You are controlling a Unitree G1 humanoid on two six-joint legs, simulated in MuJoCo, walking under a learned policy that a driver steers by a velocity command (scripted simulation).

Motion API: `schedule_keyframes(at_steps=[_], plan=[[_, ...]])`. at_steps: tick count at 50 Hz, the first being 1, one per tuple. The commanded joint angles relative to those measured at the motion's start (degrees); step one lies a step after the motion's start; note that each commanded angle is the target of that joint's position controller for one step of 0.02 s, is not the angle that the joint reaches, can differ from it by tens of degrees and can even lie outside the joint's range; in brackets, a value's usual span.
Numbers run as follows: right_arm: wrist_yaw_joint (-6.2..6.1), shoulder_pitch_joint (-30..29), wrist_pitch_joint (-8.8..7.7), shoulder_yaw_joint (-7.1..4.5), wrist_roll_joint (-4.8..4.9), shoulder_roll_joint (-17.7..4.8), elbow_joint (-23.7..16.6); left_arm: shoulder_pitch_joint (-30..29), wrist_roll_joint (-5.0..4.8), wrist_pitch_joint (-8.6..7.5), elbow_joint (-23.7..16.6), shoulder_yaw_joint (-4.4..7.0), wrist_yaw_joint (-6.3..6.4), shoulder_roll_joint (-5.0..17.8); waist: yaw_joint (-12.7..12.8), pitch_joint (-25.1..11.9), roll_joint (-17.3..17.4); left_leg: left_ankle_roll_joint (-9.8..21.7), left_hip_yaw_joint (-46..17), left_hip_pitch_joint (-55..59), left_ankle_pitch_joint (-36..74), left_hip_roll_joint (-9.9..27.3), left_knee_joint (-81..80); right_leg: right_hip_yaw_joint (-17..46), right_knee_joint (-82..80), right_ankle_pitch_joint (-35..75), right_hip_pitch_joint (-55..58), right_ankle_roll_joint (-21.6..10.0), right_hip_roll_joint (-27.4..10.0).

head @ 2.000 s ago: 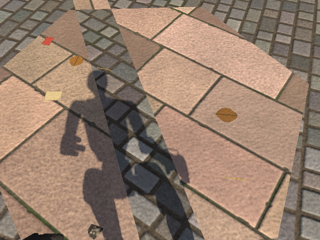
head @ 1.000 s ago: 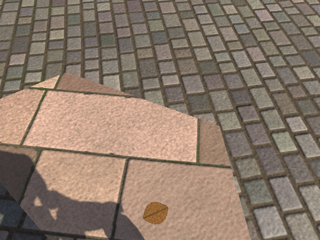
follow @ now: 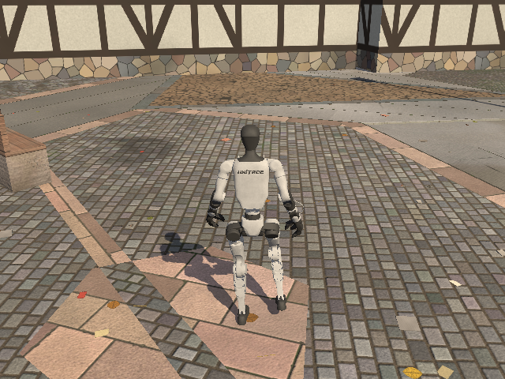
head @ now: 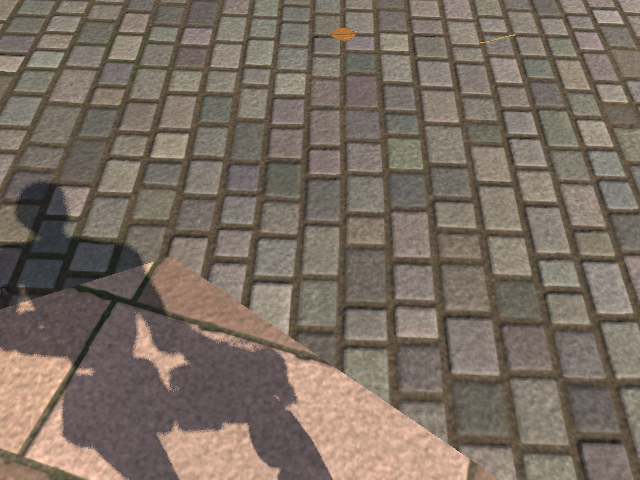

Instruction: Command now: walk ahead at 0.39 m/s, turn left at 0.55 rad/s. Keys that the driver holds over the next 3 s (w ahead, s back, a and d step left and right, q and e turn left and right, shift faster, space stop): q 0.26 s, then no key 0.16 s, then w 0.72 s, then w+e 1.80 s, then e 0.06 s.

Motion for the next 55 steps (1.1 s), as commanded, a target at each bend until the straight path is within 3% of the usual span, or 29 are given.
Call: schedule_keyframes(at_steps=[1, 6, 10, 11, 12, 13, 14, 15, 18, 21, 23, 26, 29, 30, 31, 32, 33, 35, 37, 41, 45, 47, 49, 50, 51, 52, 53, 54, 55], plan=[[-1.44, -2.7, -0.39, -2.99, 0.28, -10.6, -4.1, -1.2, 0.54, 0.01, -3.5, 0.79, 0.46, 3.2, 1.7, -2.6, 4.6, 8.4, -8.2, -3.4, 26.9, 11.0, -5.9, -2.4, -11.1, 9.5, 4.1, 2.2, 2.6], [-2.70, 1.3, 2.12, -3.28, 1.08, -10.3, -2.5, -7.3, -0.62, -0.14, -4.9, 0.94, -0.48, 3.6, -0.9, -5.6, 7.3, 4.0, -12.3, -0.2, 20.8, 10.2, 0.3, -1.2, -25.2, 18.8, 10.4, 1.8, 7.7], [-3.27, -3.1, 2.86, -2.96, 0.83, -8.2, -4.6, -0.8, 0.11, -1.07, -3.5, 2.42, -0.56, 6.5, 3.8, -7.6, 8.3, 0.5, -17.9, 3.9, 16.8, 8.9, 12.3, 0.4, -33.8, 21.1, 18.0, -1.9, 5.7], [-3.11, -2.7, 2.60, -2.01, 0.11, -5.3, -6.1, 3.0, 1.21, -1.28, -3.4, 2.93, -0.09, 9.2, 4.7, -13.8, 3.3, -1.9, -14.8, -0.5, 7.5, 5.3, 23.5, 6.2, -32.1, 34.5, 30.0, -5.4, -2.4], [-2.91, 7.4, 2.43, -0.92, -0.68, -1.4, -5.5, 4.1, 2.40, -0.57, -4.0, 2.77, 0.43, 10.8, 0.2, -19.6, -10.8, -5.6, -9.1, -13.9, -31.6, -2.3, 38.5, 21.4, -28.5, 58.3, 46.2, -14.1, -16.9], [-2.40, 13.8, 2.45, -1.39, 0.50, -6.7, -4.8, 5.9, 0.49, 0.69, -2.9, 3.30, 0.12, 10.5, -0.5, -25.2, -16.0, -7.4, -7.1, -19.9, -33.6, 0.7, 49.5, 34.6, -30.1, 44.8, 48.7, -21.0, -24.1], [-2.63, 9.2, 3.36, -2.68, 1.19, -10.9, -3.6, 3.0, -0.12, 1.37, -4.5, 2.36, 0.29, 6.6, 1.4, -19.6, -8.3, -9.3, -6.7, -22.3, -27.9, 3.2, 53.8, 29.4, -32.5, 32.1, 43.6, -19.2, -19.2], [-3.02, 3.4, 4.47, -3.13, 1.04, -11.9, -4.3, 0.9, 0.13, 2.23, -4.8, 1.53, 0.46, 4.4, 2.6, -14.9, -4.4, -10.2, -4.6, -23.2, -23.7, 4.3, 54.0, 21.5, -33.5, 24.3, 38.2, -16.2, -14.9], [-3.41, 0.4, 6.34, -2.31, 0.60, -7.5, -5.4, -3.4, 0.70, 3.63, -3.9, 0.94, 0.47, 4.5, 0.8, -6.5, -5.6, -10.8, -1.5, -16.1, -19.2, 5.9, 45.8, 9.8, -38.5, 18.4, 22.1, -14.1, -7.4], [-3.32, 0.9, 5.66, -1.07, -0.22, -4.1, -5.1, -3.8, 0.49, 3.66, -2.5, 1.14, 0.39, 4.6, 0.5, -8.6, -6.8, -10.5, 0.9, -9.5, -18.1, 6.3, 33.6, 5.5, -38.5, 24.9, 21.6, -15.6, -6.8], [-2.79, 0.0, 5.30, -0.53, -0.29, -3.7, -4.8, -3.2, -0.31, 3.73, -1.7, 1.43, 0.10, 5.4, 1.5, -10.9, -7.0, -9.2, 1.8, -4.8, -14.3, 7.4, 25.2, 5.5, -40.5, 11.2, 21.2, -15.8, -7.1], [-1.75, 0.0, 4.67, -0.85, -0.33, -5.5, -4.1, -2.3, -1.75, 4.32, -0.7, 2.19, -0.27, 8.6, 1.2, -8.3, -8.2, -6.4, 5.1, 1.3, -9.5, 5.9, 14.9, 7.8, -43.9, -10.4, 16.9, -14.9, -7.6], [-1.44, 3.2, 3.54, -0.85, -0.85, -5.4, -2.3, -2.1, -2.25, 4.19, 0.3, 1.27, -0.43, 6.0, -1.5, -5.1, -5.0, -1.7, 4.1, 11.1, -10.1, 6.6, 5.0, 5.7, -40.5, -19.8, 8.5, -9.7, -4.8], [-1.84, 7.3, 3.11, -1.23, -1.14, -7.7, -1.7, -4.1, -1.61, 3.72, -0.8, 0.08, -0.76, 2.0, -2.9, -4.9, 2.8, 1.8, -8.3, 15.6, -18.3, 15.5, -1.8, 0.9, -28.2, -17.6, 1.6, -6.1, -0.6], [-1.59, 8.5, 2.89, -2.98, -1.10, -14.0, -1.2, -6.4, -1.77, 2.57, -2.8, -0.05, -0.83, 0.9, -3.4, -0.9, 16.3, 8.2, -26.5, 13.3, -33.8, 25.2, -11.4, -8.2, -14.8, -13.6, -8.4, -3.0, 7.5], [-1.71, 6.5, 1.60, -2.77, -1.70, -13.1, -1.8, -8.2, -2.14, 1.60, -3.2, 1.51, -0.66, 5.8, -3.6, 3.8, 13.2, 10.5, -31.1, 9.9, -32.7, 27.4, -14.6, -2.6, -6.3, -12.5, -11.3, -3.5, 4.2], [-2.00, 4.0, 0.44, -2.02, -1.44, -10.5, -2.1, -5.2, -2.58, 1.14, -2.2, 2.13, -0.93, 6.8, -1.0, 4.1, 12.5, 9.3, -27.5, 11.2, -28.9, 25.8, -13.9, -1.0, -3.6, -8.3, -13.3, -4.0, 2.8], [-1.96, 2.6, -0.65, -1.44, -0.12, -8.1, -2.1, -3.4, -1.71, 0.75, -0.4, 2.29, -1.31, 6.3, -0.3, 2.6, 10.0, 6.5, -20.3, 15.2, -19.0, 22.7, -13.5, -1.1, -3.9, -1.7, -14.5, -3.6, 1.2], [-2.02, 3.8, -0.89, -1.18, -0.24, -7.3, -1.6, -4.4, -1.34, 0.50, 0.1, 1.79, -1.88, 4.1, -0.6, 1.1, 8.0, 5.4, -13.8, 14.8, -8.4, 20.2, -13.7, -2.8, -5.9, 4.5, -11.1, -2.5, 1.2], [-1.87, 5.6, -0.70, -1.89, 0.00, -8.8, -0.5, -8.7, -1.69, 0.69, -0.8, 0.40, -2.67, 1.4, -2.2, 1.2, 8.7, 4.7, -5.5, 9.2, -1.4, 17.4, -13.8, -5.4, -17.9, 11.7, -0.9, -0.6, 2.6], [-1.57, 7.8, -0.57, -2.63, 0.73, -10.7, 1.2, -11.5, -2.23, 0.48, -2.1, 0.06, -3.36, 2.7, -2.9, 3.0, 9.0, 4.9, -5.8, 8.5, -1.4, 20.0, -12.7, -5.2, -24.0, 11.1, 3.7, -1.9, 3.0], [-1.54, 7.5, -0.35, -2.90, 0.96, -11.2, 1.9, -10.0, -2.34, 0.18, -2.0, 0.36, -3.49, 4.3, -1.4, 2.9, 9.3, 4.2, -6.5, 10.1, 1.0, 21.6, -11.3, -5.2, -25.9, 9.2, 6.3, -3.7, 3.1], [-1.66, 6.2, 0.05, -2.76, 1.00, -11.1, 2.0, -3.0, -1.86, 0.05, 0.2, 1.49, -3.03, 6.4, 2.9, -0.8, 8.7, 2.1, -3.9, 9.8, 14.6, 19.7, -3.0, -7.1, -28.4, 8.1, 16.9, -5.9, 5.2], [-1.77, 6.6, 0.12, -2.08, 0.62, -9.2, 2.0, 5.4, -1.81, 0.03, 2.7, 2.77, -2.46, 9.0, 6.5, -6.5, 6.7, 0.3, -0.4, 6.2, 20.0, 16.5, 8.3, -5.9, -28.4, 8.4, 29.1, -7.7, 4.3], [-1.74, 9.2, -0.40, -0.48, -0.19, -4.9, -0.3, 14.1, -0.65, 0.16, 3.9, 4.13, -1.95, 14.7, 8.3, -16.8, -4.1, -3.8, 3.8, -10.5, 8.8, 10.9, 29.6, 12.4, -28.2, 4.4, 50.0, -14.2, -9.2], [-1.95, 11.2, -1.52, 0.42, 0.12, -2.0, -0.6, 18.0, -1.23, 0.46, 5.3, 4.21, -2.38, 15.3, 8.1, -21.9, -16.2, -5.7, 0.1, -23.7, -23.4, 3.6, 44.0, 35.0, -38.6, -10.6, 57.2, -19.5, -16.5], [-1.62, 6.8, -2.26, -1.14, 1.66, -7.8, -0.6, 14.9, -1.75, 0.39, 5.1, 2.76, -2.30, 10.8, 8.5, -14.8, -10.8, -5.1, -3.6, -29.9, -22.0, 7.0, 50.4, 33.3, -41.4, -16.6, 51.9, -17.6, -15.5], [-1.37, 2.9, -2.67, -1.49, 2.26, -9.1, -1.5, 10.8, -1.63, 0.47, 4.4, 2.13, -2.11, 8.9, 7.2, -8.6, -7.7, -4.0, -1.8, -31.8, -16.8, 9.9, 50.5, 26.2, -41.8, -13.4, 45.2, -15.8, -14.0], [-1.50, 1.0, -2.83, -1.42, 1.54, -8.6, -1.5, 7.5, -1.22, 0.56, 3.8, 1.68, -2.03, 7.4, 5.8, -5.5, -4.0, -3.8, -0.6, -30.1, -11.9, 12.0, 48.1, 20.8, -42.7, -7.7, 38.9, -15.0, -11.7]])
